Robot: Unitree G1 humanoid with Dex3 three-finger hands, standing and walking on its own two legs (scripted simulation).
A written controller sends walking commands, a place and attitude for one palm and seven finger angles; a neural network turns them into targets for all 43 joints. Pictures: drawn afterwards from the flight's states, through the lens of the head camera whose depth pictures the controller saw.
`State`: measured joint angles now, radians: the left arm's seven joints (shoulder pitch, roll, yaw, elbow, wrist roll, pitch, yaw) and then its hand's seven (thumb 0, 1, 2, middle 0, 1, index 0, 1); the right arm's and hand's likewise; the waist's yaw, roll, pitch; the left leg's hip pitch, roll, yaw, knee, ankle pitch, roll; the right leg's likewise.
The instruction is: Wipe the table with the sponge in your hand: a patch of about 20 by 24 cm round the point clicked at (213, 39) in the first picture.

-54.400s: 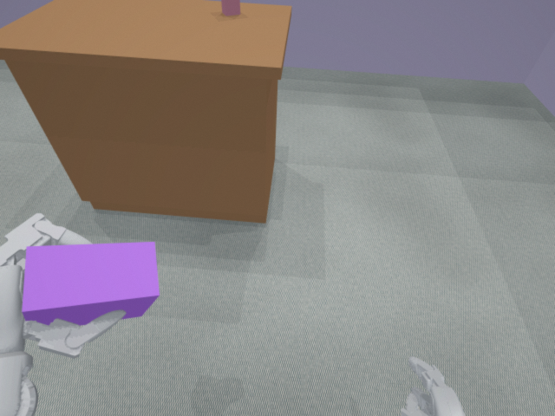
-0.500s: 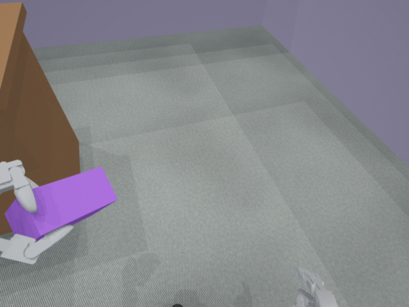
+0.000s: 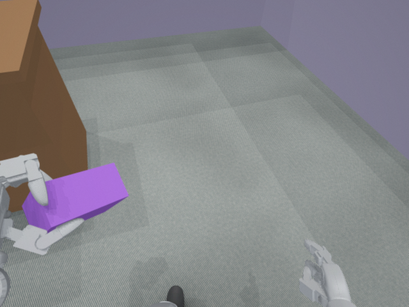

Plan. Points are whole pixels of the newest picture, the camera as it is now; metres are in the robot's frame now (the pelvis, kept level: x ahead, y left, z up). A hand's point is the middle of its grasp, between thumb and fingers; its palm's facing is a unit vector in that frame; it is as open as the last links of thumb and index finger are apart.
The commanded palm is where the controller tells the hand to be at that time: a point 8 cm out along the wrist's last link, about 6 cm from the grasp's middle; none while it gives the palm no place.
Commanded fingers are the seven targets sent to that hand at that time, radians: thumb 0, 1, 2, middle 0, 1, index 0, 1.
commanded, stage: stop stepping back and stand still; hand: left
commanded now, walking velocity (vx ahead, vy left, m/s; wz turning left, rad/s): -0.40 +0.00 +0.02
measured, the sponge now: (87, 196) +0.26 +0.21 +0.12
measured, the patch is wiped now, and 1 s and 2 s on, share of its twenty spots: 0.85 0.85 0.85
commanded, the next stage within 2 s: turn to face it in 0.72 s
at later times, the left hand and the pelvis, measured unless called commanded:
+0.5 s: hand out of the picture +0.11 +0.26 +0.18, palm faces +0.42 -0.80 -0.43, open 7.3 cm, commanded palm +0.06 +0.29 +0.19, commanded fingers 0.00 0.10 1.30 -1.20 -1.60 -1.20 -1.60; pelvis -0.09 +0.01 +0.00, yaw +2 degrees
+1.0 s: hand out of the picture +0.13 +0.29 +0.19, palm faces +0.48 -0.76 -0.44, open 7.3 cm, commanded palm +0.08 +0.30 +0.19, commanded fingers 0.00 0.10 1.30 -1.20 -1.60 -1.20 -1.60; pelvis -0.08 +0.02 +0.00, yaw +1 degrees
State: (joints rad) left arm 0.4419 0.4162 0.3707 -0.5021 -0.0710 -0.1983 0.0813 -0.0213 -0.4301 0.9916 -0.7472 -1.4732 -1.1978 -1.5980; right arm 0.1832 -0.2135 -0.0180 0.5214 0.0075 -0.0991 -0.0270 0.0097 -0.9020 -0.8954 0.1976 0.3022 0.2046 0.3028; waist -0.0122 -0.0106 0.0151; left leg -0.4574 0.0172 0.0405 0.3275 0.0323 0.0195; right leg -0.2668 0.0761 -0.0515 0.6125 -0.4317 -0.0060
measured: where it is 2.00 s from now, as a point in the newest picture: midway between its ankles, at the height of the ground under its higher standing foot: outside the picture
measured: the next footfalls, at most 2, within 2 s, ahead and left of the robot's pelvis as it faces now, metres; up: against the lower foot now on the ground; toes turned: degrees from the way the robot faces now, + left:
left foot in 0.36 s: -0.15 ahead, +0.10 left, +0.00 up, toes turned +4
left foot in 0.78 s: -0.04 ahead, +0.14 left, +0.00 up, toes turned +4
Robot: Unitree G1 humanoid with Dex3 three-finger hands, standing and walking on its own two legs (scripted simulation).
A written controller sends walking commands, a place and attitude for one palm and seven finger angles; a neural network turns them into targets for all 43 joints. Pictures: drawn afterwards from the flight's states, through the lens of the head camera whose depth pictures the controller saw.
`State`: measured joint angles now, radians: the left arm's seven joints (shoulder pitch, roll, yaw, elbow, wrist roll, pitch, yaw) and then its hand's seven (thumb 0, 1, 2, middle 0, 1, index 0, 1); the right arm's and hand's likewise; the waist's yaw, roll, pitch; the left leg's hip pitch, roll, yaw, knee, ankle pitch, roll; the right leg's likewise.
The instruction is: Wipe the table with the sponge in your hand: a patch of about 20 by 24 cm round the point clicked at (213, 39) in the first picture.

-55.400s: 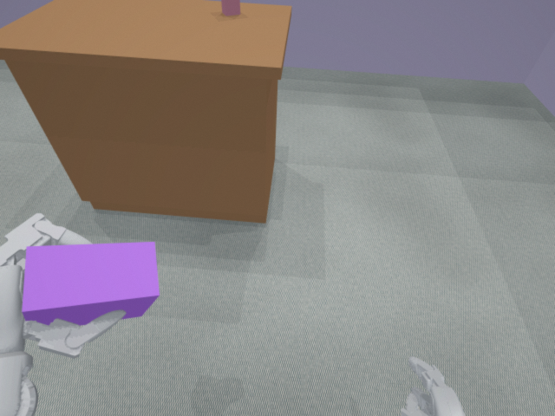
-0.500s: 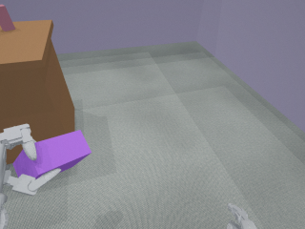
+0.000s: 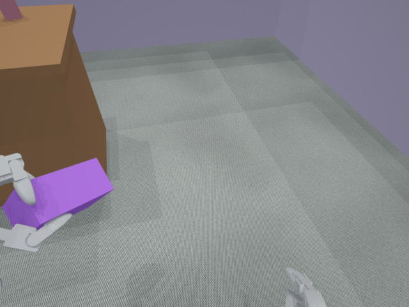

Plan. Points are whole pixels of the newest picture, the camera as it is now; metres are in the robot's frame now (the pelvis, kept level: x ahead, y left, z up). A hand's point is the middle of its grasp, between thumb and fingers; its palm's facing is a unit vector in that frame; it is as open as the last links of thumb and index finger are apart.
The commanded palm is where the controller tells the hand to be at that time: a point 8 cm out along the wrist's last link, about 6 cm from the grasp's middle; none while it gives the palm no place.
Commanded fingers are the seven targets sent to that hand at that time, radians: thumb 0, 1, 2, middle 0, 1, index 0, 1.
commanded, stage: take the last steps up to it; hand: left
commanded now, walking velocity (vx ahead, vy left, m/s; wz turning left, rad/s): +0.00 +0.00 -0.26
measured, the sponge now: (71, 193) +0.25 +0.25 +0.13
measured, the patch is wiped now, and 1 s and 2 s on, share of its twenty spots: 0.85 0.85 0.85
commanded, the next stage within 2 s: come to a stop and stand still in 1.60 s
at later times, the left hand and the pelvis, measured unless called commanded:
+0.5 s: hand (49, 172) +0.26 +0.27 +0.17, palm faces +0.43 -0.80 -0.42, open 7.3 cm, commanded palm +0.21 +0.30 +0.18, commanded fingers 0.00 0.10 1.30 -1.20 -1.60 -1.20 -1.60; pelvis +0.05 +0.02 +0.00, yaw +0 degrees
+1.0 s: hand (41, 127) +0.37 +0.34 +0.16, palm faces +0.45 -0.78 -0.42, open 7.3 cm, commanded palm +0.30 +0.37 +0.18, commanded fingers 0.00 0.10 1.30 -1.20 -1.60 -1.20 -1.60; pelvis +0.15 +0.09 -0.01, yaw +2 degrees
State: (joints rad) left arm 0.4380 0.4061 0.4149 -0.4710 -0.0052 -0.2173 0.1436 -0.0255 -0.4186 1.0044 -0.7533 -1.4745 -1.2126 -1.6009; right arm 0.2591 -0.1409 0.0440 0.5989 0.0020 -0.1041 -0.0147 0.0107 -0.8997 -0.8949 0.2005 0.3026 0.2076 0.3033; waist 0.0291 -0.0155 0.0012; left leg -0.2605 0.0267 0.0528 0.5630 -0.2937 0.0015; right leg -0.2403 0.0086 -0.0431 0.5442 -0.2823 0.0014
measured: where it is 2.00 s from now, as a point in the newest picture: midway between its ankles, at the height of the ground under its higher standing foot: (162, 279)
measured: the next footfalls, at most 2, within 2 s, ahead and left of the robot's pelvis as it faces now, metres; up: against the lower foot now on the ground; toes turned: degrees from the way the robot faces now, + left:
left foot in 0.94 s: +0.24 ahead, +0.21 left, +0.00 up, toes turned +11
right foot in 1.28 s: +0.30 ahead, +0.03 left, +0.00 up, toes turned -8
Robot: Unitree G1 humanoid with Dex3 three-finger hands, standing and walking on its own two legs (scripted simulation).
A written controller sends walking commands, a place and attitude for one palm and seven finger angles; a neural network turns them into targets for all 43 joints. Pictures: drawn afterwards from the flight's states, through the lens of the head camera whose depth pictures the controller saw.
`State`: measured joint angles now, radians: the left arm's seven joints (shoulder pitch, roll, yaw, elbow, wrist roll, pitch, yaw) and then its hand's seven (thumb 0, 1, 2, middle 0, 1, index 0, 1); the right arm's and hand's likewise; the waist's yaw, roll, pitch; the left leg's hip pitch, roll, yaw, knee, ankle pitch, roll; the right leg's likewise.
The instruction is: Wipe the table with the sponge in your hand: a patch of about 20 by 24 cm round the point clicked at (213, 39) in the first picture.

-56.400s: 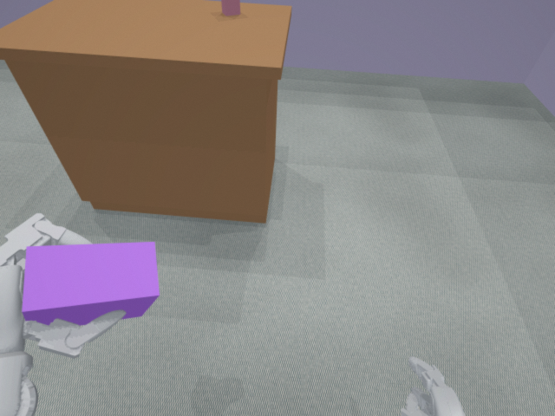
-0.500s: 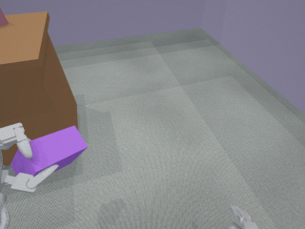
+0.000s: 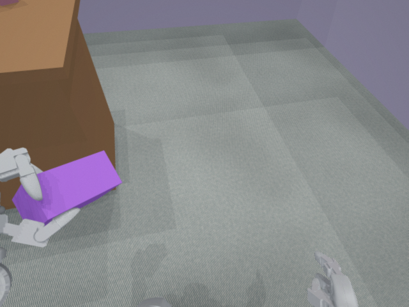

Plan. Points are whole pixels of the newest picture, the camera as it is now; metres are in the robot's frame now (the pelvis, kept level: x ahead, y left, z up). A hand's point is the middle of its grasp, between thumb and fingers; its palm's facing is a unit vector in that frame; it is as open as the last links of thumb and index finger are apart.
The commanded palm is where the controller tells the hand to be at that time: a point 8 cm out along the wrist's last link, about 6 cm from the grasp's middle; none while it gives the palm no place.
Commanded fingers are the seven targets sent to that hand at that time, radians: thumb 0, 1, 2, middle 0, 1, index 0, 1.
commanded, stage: take the last steps up to it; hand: left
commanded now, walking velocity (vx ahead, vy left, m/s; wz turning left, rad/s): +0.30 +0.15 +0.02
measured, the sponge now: (79, 186) +0.27 +0.23 +0.12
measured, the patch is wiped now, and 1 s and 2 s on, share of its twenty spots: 0.85 0.85 0.85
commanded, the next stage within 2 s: come to a stop and stand still in 0.60 s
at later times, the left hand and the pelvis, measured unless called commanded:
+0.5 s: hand (54, 134) +0.33 +0.28 +0.17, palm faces +0.43 -0.79 -0.44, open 7.2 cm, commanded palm +0.27 +0.32 +0.20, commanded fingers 0.00 0.10 1.30 -1.20 -1.60 -1.20 -1.60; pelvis +0.12 +0.03 +0.02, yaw +2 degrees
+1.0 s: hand (43, 80) +0.41 +0.32 +0.21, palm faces +0.39 -0.81 -0.43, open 7.2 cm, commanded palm +0.36 +0.37 +0.20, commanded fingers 0.00 0.10 1.30 -1.20 -1.60 -1.20 -1.60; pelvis +0.20 +0.09 +0.01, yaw +1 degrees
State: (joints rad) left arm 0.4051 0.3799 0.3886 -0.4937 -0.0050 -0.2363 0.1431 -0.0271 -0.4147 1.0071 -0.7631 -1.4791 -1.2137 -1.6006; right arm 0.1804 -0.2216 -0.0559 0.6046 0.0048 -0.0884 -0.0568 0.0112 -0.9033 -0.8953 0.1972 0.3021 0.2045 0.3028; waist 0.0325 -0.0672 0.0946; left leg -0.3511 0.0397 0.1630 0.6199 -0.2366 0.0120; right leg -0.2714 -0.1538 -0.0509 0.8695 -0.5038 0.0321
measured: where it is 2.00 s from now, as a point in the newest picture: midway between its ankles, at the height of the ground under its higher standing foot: (176, 302)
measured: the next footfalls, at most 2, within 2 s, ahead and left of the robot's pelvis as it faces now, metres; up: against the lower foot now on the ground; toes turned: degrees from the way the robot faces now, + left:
right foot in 0.28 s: +0.15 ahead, -0.06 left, +0.00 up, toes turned -10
left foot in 0.66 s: +0.26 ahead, +0.21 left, +0.00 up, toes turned -1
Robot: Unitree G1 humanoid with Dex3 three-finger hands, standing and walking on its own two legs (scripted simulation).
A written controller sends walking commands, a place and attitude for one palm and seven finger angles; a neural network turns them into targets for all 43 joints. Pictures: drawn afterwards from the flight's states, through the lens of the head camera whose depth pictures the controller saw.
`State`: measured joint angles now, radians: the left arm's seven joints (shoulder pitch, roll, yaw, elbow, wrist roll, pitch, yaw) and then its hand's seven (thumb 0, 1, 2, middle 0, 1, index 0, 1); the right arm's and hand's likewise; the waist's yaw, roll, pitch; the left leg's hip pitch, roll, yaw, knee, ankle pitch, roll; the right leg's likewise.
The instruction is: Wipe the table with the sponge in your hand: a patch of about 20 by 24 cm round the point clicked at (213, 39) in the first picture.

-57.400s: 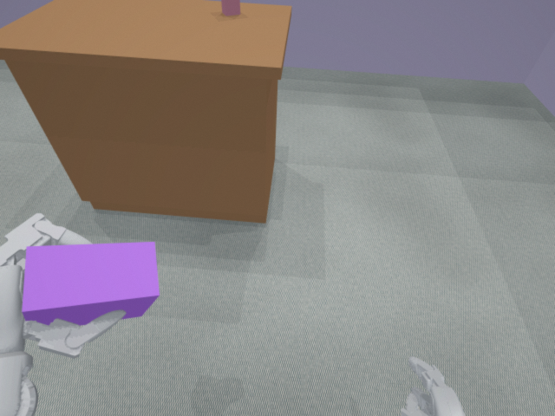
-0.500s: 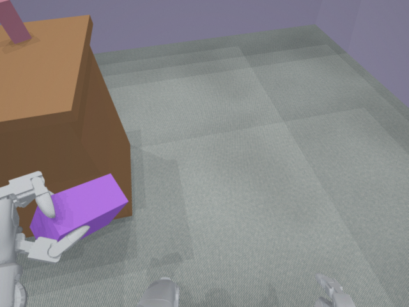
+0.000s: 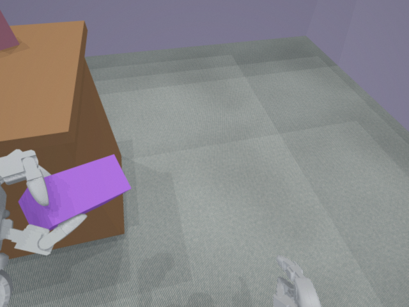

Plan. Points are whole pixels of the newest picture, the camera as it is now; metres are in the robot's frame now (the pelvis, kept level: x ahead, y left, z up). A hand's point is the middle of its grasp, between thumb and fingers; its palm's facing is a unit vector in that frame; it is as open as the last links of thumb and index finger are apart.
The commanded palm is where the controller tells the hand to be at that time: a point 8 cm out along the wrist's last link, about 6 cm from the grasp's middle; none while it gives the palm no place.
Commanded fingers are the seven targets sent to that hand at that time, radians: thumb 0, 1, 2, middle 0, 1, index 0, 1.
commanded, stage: come to a stop and stand still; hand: left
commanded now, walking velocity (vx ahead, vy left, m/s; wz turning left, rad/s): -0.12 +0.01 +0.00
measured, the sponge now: (87, 190) +0.26 +0.21 +0.14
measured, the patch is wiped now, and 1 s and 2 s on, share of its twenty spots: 0.85 0.85 0.85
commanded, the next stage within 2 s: look again from close up in 1.40 s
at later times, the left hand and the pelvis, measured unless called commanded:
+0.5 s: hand (27, 188) +0.23 +0.27 +0.18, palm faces +0.30 -0.89 -0.34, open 7.2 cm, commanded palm +0.16 +0.32 +0.19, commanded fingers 0.00 0.10 1.30 -1.20 -1.60 -1.20 -1.60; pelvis -0.02 +0.05 +0.01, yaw -4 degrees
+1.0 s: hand (18, 186) +0.24 +0.29 +0.17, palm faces +0.35 -0.87 -0.35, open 7.2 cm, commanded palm +0.18 +0.32 +0.19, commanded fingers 0.00 0.10 1.30 -1.20 -1.60 -1.20 -1.60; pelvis +0.00 +0.05 +0.01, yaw -3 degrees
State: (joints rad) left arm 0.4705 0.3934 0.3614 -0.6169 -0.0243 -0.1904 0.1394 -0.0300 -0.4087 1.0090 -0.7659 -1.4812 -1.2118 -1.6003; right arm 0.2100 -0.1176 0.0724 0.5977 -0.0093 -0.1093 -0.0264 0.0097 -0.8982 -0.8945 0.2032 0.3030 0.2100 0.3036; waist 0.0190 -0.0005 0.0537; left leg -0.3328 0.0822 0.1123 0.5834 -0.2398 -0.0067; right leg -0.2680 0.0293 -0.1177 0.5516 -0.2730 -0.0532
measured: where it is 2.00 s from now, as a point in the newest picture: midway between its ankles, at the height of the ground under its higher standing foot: outside the picture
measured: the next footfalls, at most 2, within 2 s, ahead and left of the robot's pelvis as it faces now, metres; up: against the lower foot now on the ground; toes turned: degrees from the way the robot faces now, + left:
none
